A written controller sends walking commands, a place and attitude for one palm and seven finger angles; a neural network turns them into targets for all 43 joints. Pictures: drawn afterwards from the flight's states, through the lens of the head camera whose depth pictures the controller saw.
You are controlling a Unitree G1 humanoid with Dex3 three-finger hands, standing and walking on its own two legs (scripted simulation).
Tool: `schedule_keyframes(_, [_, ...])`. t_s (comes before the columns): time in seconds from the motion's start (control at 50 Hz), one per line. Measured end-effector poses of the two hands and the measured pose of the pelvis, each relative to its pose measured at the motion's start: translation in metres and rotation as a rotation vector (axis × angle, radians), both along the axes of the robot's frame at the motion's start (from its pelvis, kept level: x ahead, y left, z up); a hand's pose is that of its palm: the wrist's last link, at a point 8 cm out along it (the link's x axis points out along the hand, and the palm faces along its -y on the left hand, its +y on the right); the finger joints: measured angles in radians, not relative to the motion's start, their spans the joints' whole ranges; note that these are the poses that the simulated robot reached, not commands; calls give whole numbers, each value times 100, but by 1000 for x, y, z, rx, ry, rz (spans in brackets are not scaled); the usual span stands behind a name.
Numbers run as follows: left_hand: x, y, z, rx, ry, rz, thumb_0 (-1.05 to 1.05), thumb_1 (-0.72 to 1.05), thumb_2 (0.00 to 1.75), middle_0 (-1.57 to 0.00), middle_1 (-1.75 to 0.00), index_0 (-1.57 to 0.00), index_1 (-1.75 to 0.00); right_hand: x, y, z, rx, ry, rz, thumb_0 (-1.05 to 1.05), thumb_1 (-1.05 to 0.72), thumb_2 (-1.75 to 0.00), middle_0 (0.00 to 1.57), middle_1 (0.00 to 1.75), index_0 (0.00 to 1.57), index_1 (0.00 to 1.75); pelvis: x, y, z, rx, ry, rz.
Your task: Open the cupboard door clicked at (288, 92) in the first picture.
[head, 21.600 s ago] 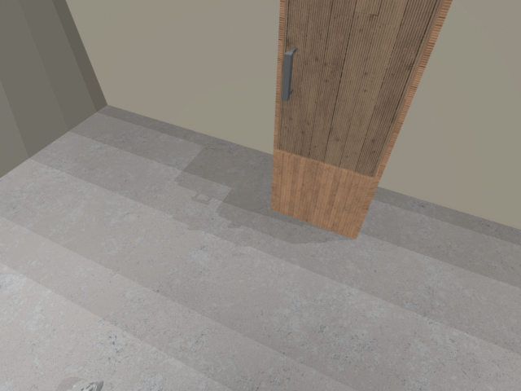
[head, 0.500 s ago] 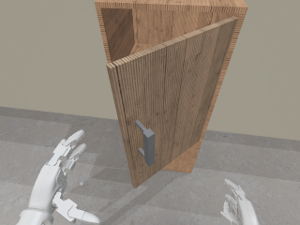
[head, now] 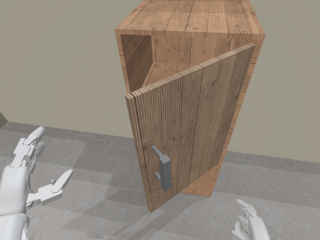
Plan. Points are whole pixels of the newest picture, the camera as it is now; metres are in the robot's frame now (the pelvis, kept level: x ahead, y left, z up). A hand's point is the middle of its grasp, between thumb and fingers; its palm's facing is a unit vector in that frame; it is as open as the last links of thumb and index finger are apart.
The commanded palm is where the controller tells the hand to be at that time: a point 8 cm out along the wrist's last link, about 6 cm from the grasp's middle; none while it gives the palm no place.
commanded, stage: draw the hand back to the body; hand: left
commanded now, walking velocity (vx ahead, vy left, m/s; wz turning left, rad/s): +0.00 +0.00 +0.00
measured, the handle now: (160, 168) +0.32 +0.05 -0.01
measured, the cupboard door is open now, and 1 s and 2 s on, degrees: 46 46 46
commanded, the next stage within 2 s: step back with the hand held close in 0.52 s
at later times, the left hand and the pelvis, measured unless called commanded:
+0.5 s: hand (44, 175) +0.18 +0.25 +0.15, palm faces +0.44 -0.79 -0.42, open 7.4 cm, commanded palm +0.13 +0.29 +0.17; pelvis +0.00 -0.01 +0.00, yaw -1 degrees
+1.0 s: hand (34, 188) +0.16 +0.25 +0.15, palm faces +0.35 -0.77 -0.53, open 7.4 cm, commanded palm +0.10 +0.30 +0.18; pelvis -0.04 +0.00 +0.00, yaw +0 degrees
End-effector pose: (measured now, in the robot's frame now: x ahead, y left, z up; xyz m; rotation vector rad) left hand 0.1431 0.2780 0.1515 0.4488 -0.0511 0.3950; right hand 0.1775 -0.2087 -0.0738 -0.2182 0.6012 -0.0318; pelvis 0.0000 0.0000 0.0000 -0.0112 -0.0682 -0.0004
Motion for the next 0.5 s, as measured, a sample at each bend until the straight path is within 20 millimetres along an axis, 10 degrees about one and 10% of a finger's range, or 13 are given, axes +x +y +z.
schedule_keyframes(0.22, [-1, 17, 32, 68, -102, 66, 1, 73, 82, -21, -30, -21, -30, 5, -11, 3, -6, 13, -12, 2, -90, -90, 20, 30, 21, 30, 1, -4, 4, 0, -19, -5])
schedule_keyframes(0.5, [-4, 5, 21, 40, -66, 41, 1, 88, 89, -22, -30, -21, -30, -9, -21, -2, -7, 44, -33, 2, -90, -90, 20, 30, 21, 30, -4, -12, 5, 2, -29, -9])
